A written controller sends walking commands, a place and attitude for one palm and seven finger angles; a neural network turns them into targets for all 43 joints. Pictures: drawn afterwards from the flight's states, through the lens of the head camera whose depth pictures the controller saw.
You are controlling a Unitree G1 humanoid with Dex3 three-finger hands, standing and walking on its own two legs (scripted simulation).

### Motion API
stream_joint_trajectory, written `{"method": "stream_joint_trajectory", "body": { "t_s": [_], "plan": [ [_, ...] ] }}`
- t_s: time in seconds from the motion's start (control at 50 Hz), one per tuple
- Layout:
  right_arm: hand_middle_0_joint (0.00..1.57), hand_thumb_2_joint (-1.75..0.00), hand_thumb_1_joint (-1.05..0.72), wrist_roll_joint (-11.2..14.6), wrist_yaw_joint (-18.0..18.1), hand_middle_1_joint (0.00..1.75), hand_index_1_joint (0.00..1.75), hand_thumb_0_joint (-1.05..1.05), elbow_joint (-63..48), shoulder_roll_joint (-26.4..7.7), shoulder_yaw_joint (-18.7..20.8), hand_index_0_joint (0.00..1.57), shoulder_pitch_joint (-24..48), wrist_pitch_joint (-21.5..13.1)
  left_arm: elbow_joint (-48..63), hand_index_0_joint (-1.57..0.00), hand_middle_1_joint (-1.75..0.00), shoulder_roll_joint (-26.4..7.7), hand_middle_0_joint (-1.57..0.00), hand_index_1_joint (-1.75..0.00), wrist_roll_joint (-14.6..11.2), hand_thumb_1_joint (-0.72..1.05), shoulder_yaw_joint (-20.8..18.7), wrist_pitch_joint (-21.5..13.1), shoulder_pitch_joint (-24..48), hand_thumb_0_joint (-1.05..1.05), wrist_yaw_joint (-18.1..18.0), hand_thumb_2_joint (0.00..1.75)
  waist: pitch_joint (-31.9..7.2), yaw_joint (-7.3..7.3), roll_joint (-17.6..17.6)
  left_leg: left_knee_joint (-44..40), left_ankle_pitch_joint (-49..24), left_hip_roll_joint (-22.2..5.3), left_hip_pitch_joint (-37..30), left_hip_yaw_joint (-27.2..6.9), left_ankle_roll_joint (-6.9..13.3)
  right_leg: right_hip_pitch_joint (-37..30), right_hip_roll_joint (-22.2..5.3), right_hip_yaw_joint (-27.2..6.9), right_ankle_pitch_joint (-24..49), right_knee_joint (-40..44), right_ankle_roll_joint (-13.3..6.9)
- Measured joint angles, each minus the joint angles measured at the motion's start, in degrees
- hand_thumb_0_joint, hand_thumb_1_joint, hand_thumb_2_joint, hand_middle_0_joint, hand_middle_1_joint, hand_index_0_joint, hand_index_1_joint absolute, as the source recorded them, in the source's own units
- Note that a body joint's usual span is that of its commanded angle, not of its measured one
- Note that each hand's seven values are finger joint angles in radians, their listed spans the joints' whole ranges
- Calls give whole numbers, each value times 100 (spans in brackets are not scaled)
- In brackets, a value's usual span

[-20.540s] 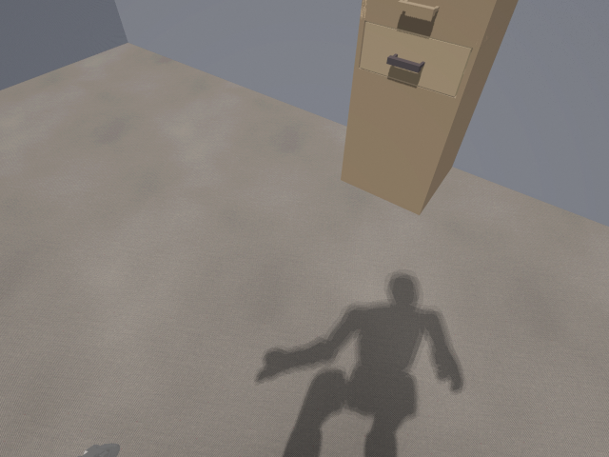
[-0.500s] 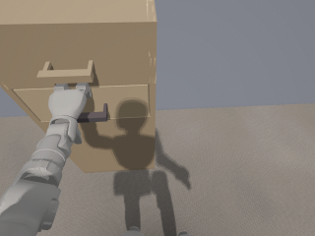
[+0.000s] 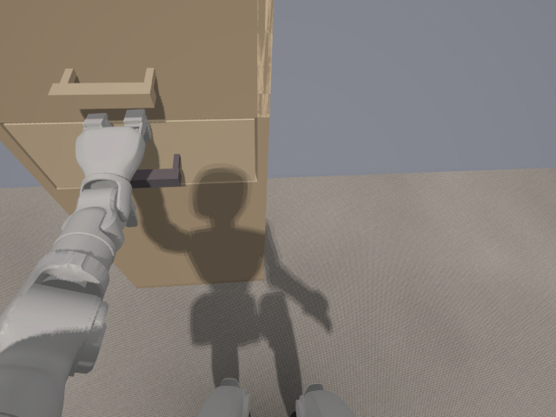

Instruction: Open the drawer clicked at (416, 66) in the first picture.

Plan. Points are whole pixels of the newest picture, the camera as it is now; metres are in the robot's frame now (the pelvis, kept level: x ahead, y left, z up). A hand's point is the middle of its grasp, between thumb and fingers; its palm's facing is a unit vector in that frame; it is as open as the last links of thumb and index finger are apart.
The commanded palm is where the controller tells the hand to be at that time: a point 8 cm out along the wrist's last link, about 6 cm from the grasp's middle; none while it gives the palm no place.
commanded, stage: lower the fingers behind the handle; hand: left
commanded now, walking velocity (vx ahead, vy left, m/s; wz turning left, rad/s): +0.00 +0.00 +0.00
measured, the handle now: (145, 169) +0.52 +0.23 -0.02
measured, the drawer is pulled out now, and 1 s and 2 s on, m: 0.00 0.00 0.00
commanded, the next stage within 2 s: lift the fingers back up to retry in 0.92 s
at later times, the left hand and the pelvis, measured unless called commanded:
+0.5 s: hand (125, 171) +0.48 +0.24 +0.03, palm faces +0.08 +0.02 -1.00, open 13.8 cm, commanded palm +0.47 +0.24 +0.00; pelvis -0.04 +0.01 -0.03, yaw +0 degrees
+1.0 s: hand (125, 171) +0.48 +0.24 +0.03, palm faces +0.07 +0.02 -1.00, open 13.8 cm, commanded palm +0.48 +0.24 +0.00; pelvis -0.05 +0.01 -0.04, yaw +1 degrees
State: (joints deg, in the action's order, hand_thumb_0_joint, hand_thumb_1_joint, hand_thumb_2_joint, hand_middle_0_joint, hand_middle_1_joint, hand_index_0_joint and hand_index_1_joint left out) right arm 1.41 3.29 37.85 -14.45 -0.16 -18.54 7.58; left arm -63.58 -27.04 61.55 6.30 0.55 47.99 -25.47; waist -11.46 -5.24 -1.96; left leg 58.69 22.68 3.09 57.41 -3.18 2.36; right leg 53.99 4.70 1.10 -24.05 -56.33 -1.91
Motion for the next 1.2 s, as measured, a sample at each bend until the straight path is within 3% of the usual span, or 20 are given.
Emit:
{"method": "stream_joint_trajectory", "body": {
  "t_s": [0.28,0.52,0.7,1.2],
  "plan": [
    [20,-90,-90,48,137,29,30,1,-26,-24,-147,20,-26,-285,-91,-24,-123,-297,-32,-139,-16,-49,78,34,467,0,256,30,26,-223,28,454,-53,24,603,57,51,610,-30,5,29,-487,63],
    [20,-90,-90,75,204,29,30,1,-13,16,-224,20,135,-413,17,-25,-124,-297,-33,-141,-31,-49,218,328,799,0,365,30,39,-313,61,715,-74,61,1034,119,103,1032,-106,11,47,-779,118],
    [20,-90,-90,96,263,30,30,1,-59,41,-284,20,258,-402,102,-24,-123,-304,-33,-141,-48,-49,314,508,970,0,558,30,88,-354,64,797,-99,57,1185,138,116,1168,-140,37,76,-860,130],
    [20,-90,-90,142,311,29,30,1,-109,6,-309,20,141,-385,82,-23,-121,-470,-32,-139,-147,-49,288,429,1082,0,807,30,175,-406,16,865,-74,-18,1268,157,87,1245,-149,93,102,-932,109]
  ]
}}
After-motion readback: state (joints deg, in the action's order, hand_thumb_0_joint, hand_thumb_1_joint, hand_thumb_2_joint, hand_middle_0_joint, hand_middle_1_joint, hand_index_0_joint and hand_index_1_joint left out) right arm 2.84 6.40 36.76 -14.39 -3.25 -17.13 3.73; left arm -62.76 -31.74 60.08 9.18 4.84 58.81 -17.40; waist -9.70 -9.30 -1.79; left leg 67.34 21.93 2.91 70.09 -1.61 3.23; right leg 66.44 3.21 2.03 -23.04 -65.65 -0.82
